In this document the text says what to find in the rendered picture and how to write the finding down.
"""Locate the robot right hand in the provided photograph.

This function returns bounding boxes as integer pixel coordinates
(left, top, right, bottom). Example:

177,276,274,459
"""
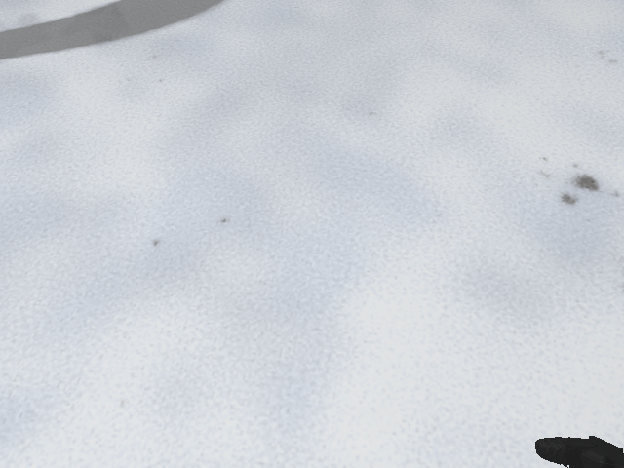
535,436,624,468

